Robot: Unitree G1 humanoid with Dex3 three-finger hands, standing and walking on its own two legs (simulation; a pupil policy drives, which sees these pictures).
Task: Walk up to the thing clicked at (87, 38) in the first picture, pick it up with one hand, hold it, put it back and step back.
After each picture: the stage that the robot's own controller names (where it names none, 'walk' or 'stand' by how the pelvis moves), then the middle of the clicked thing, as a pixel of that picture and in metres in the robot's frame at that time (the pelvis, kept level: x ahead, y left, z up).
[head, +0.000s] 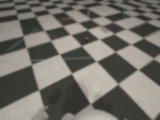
stand; (86, 40) +1.83 +0.08 -0.72
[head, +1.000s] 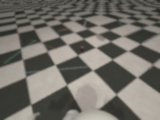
walk; (82, 49) +1.70 +0.28 -0.71
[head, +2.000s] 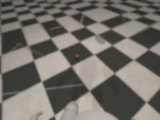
walk; (77, 57) +1.16 +0.30 -0.71
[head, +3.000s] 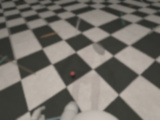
walk; (72, 75) +0.74 +0.28 -0.72
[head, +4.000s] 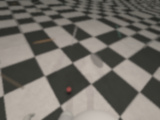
walk; (69, 91) +0.52 +0.20 -0.70
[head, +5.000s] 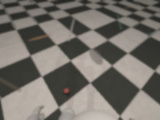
stand; (66, 91) +0.42 +0.24 -0.71
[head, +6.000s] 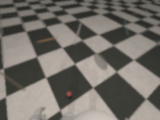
stand; (69, 95) +0.41 +0.21 -0.72
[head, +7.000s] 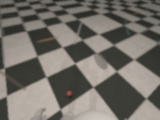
stand; (69, 94) +0.42 +0.21 -0.72
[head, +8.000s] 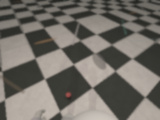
stand; (68, 96) +0.41 +0.23 -0.72
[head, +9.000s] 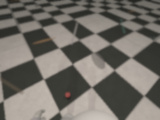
stand; (68, 96) +0.40 +0.23 -0.72
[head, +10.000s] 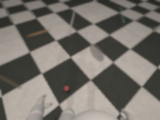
go down; (67, 89) +0.41 +0.24 -0.71
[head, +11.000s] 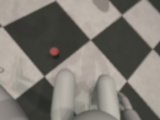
go down; (54, 53) +0.46 +0.29 -0.30
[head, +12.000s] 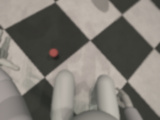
close in; (54, 54) +0.46 +0.29 -0.31
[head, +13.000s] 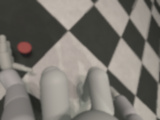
close in; (25, 50) +0.43 +0.32 -0.22
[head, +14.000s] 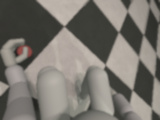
close; (22, 51) +0.41 +0.32 -0.22
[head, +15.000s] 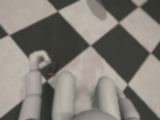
close; (52, 68) +0.35 +0.30 -0.32
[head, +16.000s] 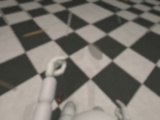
close; (59, 96) +0.33 +0.30 -0.66
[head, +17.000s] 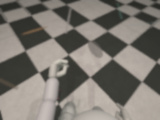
close; (57, 94) +0.32 +0.35 -0.68
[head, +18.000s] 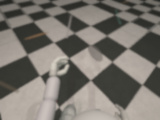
stand; (55, 96) +0.33 +0.37 -0.69
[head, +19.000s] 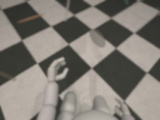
stand; (53, 84) +0.34 +0.41 -0.60
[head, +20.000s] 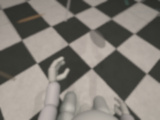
stand; (51, 84) +0.35 +0.43 -0.60
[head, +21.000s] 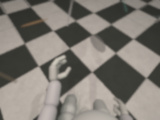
stand; (50, 86) +0.35 +0.44 -0.62
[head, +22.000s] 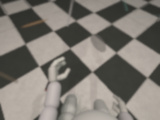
stand; (48, 86) +0.35 +0.48 -0.62
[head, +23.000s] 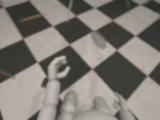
stand; (45, 82) +0.36 +0.51 -0.59
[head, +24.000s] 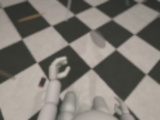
stand; (42, 82) +0.36 +0.54 -0.60
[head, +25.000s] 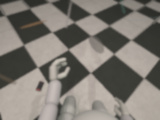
stand; (40, 86) +0.36 +0.58 -0.63
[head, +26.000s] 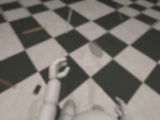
stand; (37, 89) +0.35 +0.62 -0.65
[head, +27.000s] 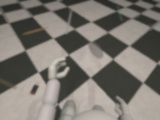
close; (34, 89) +0.36 +0.66 -0.65
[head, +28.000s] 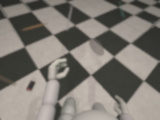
stand; (30, 85) +0.37 +0.70 -0.63
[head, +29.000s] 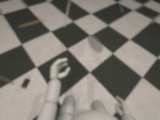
stand; (25, 83) +0.37 +0.76 -0.63
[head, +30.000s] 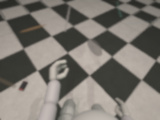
stand; (23, 85) +0.37 +0.82 -0.66
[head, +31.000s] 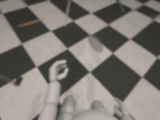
close; (18, 81) +0.38 +0.87 -0.64
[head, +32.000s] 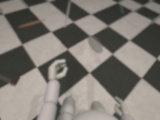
stand; (15, 80) +0.38 +0.92 -0.64
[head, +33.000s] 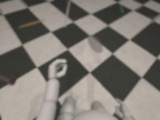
stand; (12, 80) +0.39 +0.95 -0.65
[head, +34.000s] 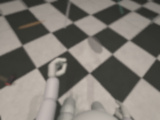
stand; (10, 80) +0.39 +0.99 -0.65
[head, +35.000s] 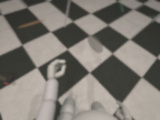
stand; (9, 80) +0.38 +1.01 -0.65
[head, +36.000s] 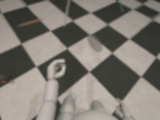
close; (6, 78) +0.40 +1.03 -0.65
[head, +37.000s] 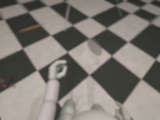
stand; (7, 82) +0.38 +1.05 -0.66
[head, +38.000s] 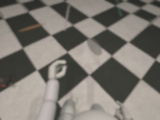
stand; (6, 82) +0.38 +1.06 -0.66
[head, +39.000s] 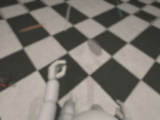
close; (6, 81) +0.39 +1.06 -0.67
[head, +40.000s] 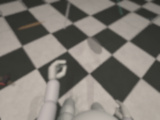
close; (4, 80) +0.39 +1.07 -0.66
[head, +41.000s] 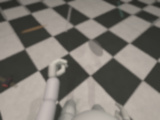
close; (7, 82) +0.39 +1.07 -0.66
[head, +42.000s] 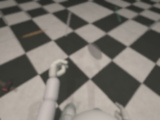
stand; (7, 86) +0.37 +1.07 -0.68
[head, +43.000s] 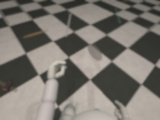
hold; (7, 86) +0.38 +1.06 -0.68
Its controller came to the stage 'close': yes
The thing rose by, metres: 0.01
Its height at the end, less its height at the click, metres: -0.02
